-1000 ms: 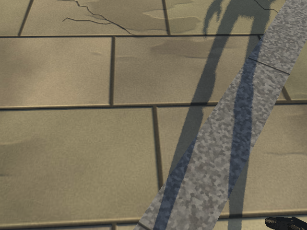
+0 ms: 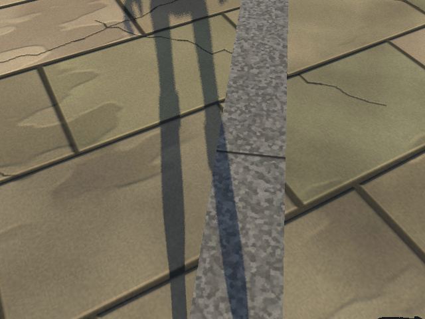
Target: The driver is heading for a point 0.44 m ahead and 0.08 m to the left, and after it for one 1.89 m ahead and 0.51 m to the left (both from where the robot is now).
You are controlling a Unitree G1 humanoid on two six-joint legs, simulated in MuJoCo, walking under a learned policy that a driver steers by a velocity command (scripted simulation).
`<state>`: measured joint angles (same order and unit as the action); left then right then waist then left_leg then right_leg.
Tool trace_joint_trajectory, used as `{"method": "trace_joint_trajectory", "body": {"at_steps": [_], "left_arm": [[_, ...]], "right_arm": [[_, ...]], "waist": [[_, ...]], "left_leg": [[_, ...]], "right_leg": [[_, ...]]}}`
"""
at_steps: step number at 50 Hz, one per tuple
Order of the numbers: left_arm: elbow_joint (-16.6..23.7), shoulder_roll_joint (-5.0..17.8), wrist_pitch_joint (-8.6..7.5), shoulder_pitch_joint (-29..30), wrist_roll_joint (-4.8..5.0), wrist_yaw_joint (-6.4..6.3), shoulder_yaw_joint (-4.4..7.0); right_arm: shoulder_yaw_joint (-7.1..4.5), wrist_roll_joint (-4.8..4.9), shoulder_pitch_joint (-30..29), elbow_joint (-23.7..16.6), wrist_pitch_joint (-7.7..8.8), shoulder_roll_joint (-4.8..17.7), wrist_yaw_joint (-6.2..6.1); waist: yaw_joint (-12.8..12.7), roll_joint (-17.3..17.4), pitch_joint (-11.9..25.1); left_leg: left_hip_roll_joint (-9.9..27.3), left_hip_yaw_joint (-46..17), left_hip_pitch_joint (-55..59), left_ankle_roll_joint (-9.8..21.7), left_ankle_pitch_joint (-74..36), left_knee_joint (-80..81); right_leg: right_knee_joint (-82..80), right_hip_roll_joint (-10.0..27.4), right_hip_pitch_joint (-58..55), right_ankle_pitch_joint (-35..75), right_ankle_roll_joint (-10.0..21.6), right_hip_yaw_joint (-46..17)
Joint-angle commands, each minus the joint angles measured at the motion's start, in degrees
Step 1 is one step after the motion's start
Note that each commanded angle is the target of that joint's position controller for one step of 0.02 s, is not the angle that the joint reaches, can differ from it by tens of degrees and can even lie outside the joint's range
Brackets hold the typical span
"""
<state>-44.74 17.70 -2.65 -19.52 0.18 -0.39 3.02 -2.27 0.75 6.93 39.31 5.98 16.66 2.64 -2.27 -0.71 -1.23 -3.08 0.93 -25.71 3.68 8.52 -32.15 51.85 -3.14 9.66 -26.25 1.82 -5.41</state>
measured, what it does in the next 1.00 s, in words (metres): walks ahead, turning left: right foot, then left foot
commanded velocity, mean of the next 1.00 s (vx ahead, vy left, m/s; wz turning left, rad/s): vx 0.50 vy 0.00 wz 0.46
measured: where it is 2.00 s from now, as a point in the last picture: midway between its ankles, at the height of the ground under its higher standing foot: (147, 169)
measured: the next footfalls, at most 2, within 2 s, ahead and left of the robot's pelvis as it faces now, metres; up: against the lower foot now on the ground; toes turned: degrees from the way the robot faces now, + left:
right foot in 0.44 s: +0.42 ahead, -0.09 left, +0.00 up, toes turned +19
left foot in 0.94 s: +0.57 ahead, +0.28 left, +0.00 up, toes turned +32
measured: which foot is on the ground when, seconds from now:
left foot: down 0.00-0.44, up 0.46-0.92, down 0.94-1.00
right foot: up 0.00-0.42, down 0.44-0.96, up 0.98-1.00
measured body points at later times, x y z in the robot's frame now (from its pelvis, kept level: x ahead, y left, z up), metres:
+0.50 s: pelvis +0.28 -0.01 +0.01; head +0.30 +0.00 +0.45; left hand +0.44 +0.29 -0.06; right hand +0.38 -0.28 -0.12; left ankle +0.11 +0.08 -0.67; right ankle +0.38 -0.10 -0.72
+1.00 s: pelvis +0.50 +0.13 +0.00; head +0.54 +0.16 +0.44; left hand +0.36 +0.38 -0.13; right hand +0.82 +0.05 -0.07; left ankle +0.54 +0.26 -0.72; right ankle +0.41 -0.09 -0.66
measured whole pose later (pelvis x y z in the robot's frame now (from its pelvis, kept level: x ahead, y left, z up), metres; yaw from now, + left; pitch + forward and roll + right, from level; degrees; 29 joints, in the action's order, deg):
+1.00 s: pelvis +0.50 +0.13 +0.00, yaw +31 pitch +2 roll -1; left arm -50.7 17.6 -3.8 -20.0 1.2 0.6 2.8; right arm -2.4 0.4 3.9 33.1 2.0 16.0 2.0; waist -3.7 0.7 -3.8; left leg -0.6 1.6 -27.9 3.9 8.9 -35.5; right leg 52.3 4.1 7.8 -27.6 -0.8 4.1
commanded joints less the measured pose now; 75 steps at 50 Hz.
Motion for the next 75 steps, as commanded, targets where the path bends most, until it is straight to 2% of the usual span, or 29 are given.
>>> {"method": "trace_joint_trajectory", "body": {"at_steps": [1,3,6,15,20,21,22,23,24,25,26,28,32,38,43,45,47,48,49,50,51,53,57,60,66,70,73,74,75], "left_arm": [[7.3,7.7,-3.30,4.1,1.42,0.81,0.95],[8.1,6.8,-3.88,7.2,-0.63,0.77,1.16],[7.9,4.9,-3.26,5.5,-1.38,0.55,0.93],[11.3,2.5,-3.92,21.7,-0.19,1.18,-0.05],[10.5,5.7,-5.04,18.2,0.34,1.45,1.61],[9.3,7.2,-5.23,12.9,-0.04,1.02,2.46],[8.5,10.0,-5.28,4.3,-0.88,0.44,3.37],[6.8,14.3,-4.36,-1.2,-1.33,0.30,4.44],[6.2,10.5,-3.89,-1.7,0.15,0.74,3.89],[6.8,6.4,-3.67,1.1,0.24,0.61,2.80],[7.0,5.1,-3.35,4.0,-0.21,0.58,2.25],[6.1,3.0,-3.22,6.9,-0.82,0.58,1.43],[4.0,4.8,-4.01,7.1,-0.38,0.67,2.18],[1.5,7.9,-3.41,5.9,-0.08,0.40,2.78],[-1.9,10.1,-2.02,0.6,1.43,0.72,3.17],[-2.5,11.9,-1.37,0.7,1.81,0.54,3.50],[-2.6,10.6,-1.06,0.6,1.34,0.02,2.57],[0.0,4.9,-1.94,-3.1,-0.39,0.53,0.29],[-1.6,3.8,-3.06,-4.6,0.01,1.14,-0.54],[-0.5,9.2,-3.48,0.7,2.48,1.66,1.20],[1.0,8.3,-3.61,4.8,3.38,1.72,0.95],[0.3,7.2,-2.66,4.9,1.70,1.13,1.20],[-1.4,3.7,0.11,1.6,1.59,0.59,0.95],[-0.2,3.0,-0.02,5.6,1.24,0.61,1.02],[3.4,0.8,-0.66,15.4,0.87,2.69,-0.14],[6.7,1.8,-0.57,18.1,0.86,4.12,0.15],[5.6,6.0,-0.01,7.4,1.04,4.06,2.58],[3.5,9.6,0.23,-1.9,1.19,3.24,4.53],[2.9,16.4,0.58,-6.6,1.42,2.02,6.29]], "right_arm": [[-2.78,0.25,12.1,-1.2,-0.58,8.4,-0.35],[-2.20,-0.69,8.9,-1.9,-0.86,7.0,-0.65],[-2.24,-0.39,8.2,-2.2,-1.04,7.2,-1.36],[-3.35,0.90,15.9,1.2,-2.87,9.7,-3.70],[-3.59,0.86,14.9,1.2,-4.09,9.1,-4.09],[-3.09,0.65,14.0,0.6,-4.08,7.6,-3.92],[-1.96,-0.16,13.2,-0.7,-3.85,4.7,-3.63],[-0.59,0.72,21.3,-1.9,-3.29,0.3,-3.60],[-1.27,1.61,22.2,-1.4,-3.08,5.4,-3.76],[-2.38,1.50,16.4,-1.4,-3.33,9.2,-3.76],[-2.63,0.88,12.8,-2.0,-3.63,9.3,-3.78],[-2.85,0.38,10.2,-3.1,-3.93,7.5,-3.25],[-2.02,0.60,8.5,-5.0,-4.76,3.7,-2.52],[-1.14,0.51,0.0,-7.4,-3.76,2.5,-0.79],[-0.96,0.54,-6.5,-10.7,-3.47,2.5,0.41],[-2.07,-0.06,-3.4,-10.6,-3.55,4.8,0.34],[-4.95,-0.06,12.0,-6.3,-4.05,10.0,-0.71],[-6.30,-0.88,18.5,-5.5,-4.32,16.5,-1.69],[-5.33,-0.25,18.9,-6.0,-4.09,14.5,-1.73],[-3.94,-0.69,16.9,-5.7,-3.63,10.8,-1.29],[-3.47,-0.77,14.2,-5.0,-3.21,9.4,-1.26],[-2.41,-1.00,8.3,-4.2,-2.14,5.6,-1.04],[-2.74,-1.70,5.3,-2.3,0.14,5.2,-1.18],[-2.94,-2.10,6.5,-0.3,0.50,5.4,-1.96],[-3.71,-1.06,9.9,3.1,-0.33,7.7,-2.96],[-4.47,0.02,10.9,4.7,-2.34,9.4,-3.49],[-4.87,0.22,8.9,4.2,-3.89,11.3,-4.43],[-4.34,0.17,8.9,3.8,-3.89,10.5,-4.76],[-2.31,-1.80,13.9,1.4,-2.82,4.2,-4.26]], "waist": [[6.8,6.0,7.4],[4.0,1.6,1.8],[1.9,5.1,2.6],[6.9,5.5,0.7],[3.3,8.1,1.7],[0.5,7.6,5.2],[-3.5,3.2,13.0],[-0.9,-12.7,20.4],[-1.3,-13.7,18.3],[-2.6,-7.3,10.1],[-1.9,-3.9,5.1],[0.3,-4.6,0.4],[1.4,-4.7,-0.7],[-1.1,-2.3,-1.7],[-2.1,-2.0,-3.5],[1.2,-3.8,-0.5],[9.7,-2.4,8.5],[9.4,9.2,17.2],[8.7,12.3,26.8],[10.1,7.0,20.4],[8.8,6.1,12.0],[4.3,5.5,4.8],[1.1,5.1,1.3],[2.0,4.1,-0.8],[5.9,2.4,-4.3],[5.6,3.3,-4.2],[-1.4,5.5,4.2],[-6.1,3.4,9.2],[-3.7,-10.3,15.4]], "left_leg": [[19.7,-36.4,34.8,12.8,13.4,16.4],[15.4,-28.0,24.0,11.3,1.7,18.4],[12.4,-22.9,19.0,11.9,-8.5,20.0],[9.1,-20.0,14.3,8.0,-7.2,17.5],[10.5,-26.2,19.2,5.9,-8.8,9.7],[7.9,-24.5,17.3,4.3,-11.5,3.9],[4.9,-20.4,10.7,2.4,-6.0,-10.3],[-3.6,-12.2,-8.8,-1.7,21.5,-28.1],[0.9,-11.4,-17.7,-2.5,25.6,-37.1],[3.3,-11.4,-19.7,-3.0,20.2,-39.9],[5.1,-9.4,-18.5,-3.5,15.8,-39.4],[7.9,-8.6,-15.4,-3.8,11.1,-35.7],[9.7,-6.6,-14.9,-4.8,6.7,-30.4],[9.1,-3.2,-12.5,-4.0,-9.6,-12.5],[6.4,-0.5,-9.9,-0.6,-4.3,-3.5],[3.0,2.1,-2.4,1.6,1.0,-1.4],[1.0,1.5,22.9,4.8,-4.5,2.3],[16.9,-22.8,47.2,12.5,-2.4,1.5],[26.6,-44.1,51.2,18.1,0.3,10.4],[25.1,-36.5,45.4,15.1,1.5,11.9],[22.4,-26.8,36.5,12.8,-1.1,12.8],[17.7,-16.2,23.1,9.7,-6.0,16.9],[16.8,-7.4,14.9,9.9,-8.9,24.2],[15.9,-1.4,17.3,8.4,-11.8,25.2],[17.1,5.8,23.5,6.2,-13.2,25.8],[19.5,7.9,32.3,4.6,-25.9,19.4],[17.8,10.7,31.5,1.8,-51.0,0.4],[15.2,11.6,23.4,-0.5,-44.5,-13.3],[8.0,10.9,0.2,-4.4,-6.2,-35.0]], "right_leg": [[22.1,3.8,34.2,1.9,-0.2,-1.9],[13.0,7.1,30.9,7.5,-0.4,-0.9],[6.0,7.3,26.4,9.6,-3.0,0.7],[-20.8,2.3,18.8,30.4,-5.5,1.1],[-27.5,2.0,10.2,23.3,-2.0,0.4],[-29.1,3.5,1.2,23.8,0.0,0.4],[-27.2,12.2,-13.4,21.2,3.8,-7.1],[-29.0,25.4,-32.5,14.3,13.2,-30.1],[-32.7,28.2,-31.1,1.0,14.3,-40.0],[-34.3,25.1,-23.8,-0.4,11.6,-31.6],[-35.4,22.3,-16.7,5.9,9.6,-23.4],[-38.5,18.1,-7.6,15.7,8.1,-13.5],[-42.9,17.4,-3.2,23.9,9.6,-4.2],[-43.3,16.0,-5.3,32.0,7.9,7.6],[-40.7,19.0,-12.0,38.2,6.8,9.7],[-33.4,19.3,-14.3,56.3,5.8,11.2],[-13.1,15.9,-4.7,58.7,2.6,15.0],[9.6,9.6,19.1,30.2,-1.0,15.8],[22.9,3.0,26.8,-7.2,-1.9,5.3],[26.3,5.9,31.3,-5.5,-1.0,0.5],[23.9,8.2,32.7,-1.6,-0.5,1.5],[16.1,11.8,28.2,6.0,-1.0,1.4],[12.6,11.6,25.0,14.3,-3.2,-0.2],[4.0,10.7,29.2,23.6,-3.7,-1.7],[-12.9,9.2,29.0,32.5,-1.8,3.5],[-16.5,7.3,30.3,23.0,1.3,6.9],[-17.1,0.7,13.3,16.4,5.3,11.9],[-20.3,-0.2,-2.1,19.4,7.8,9.3],[-21.0,14.2,-23.7,18.1,16.2,-15.8]]}}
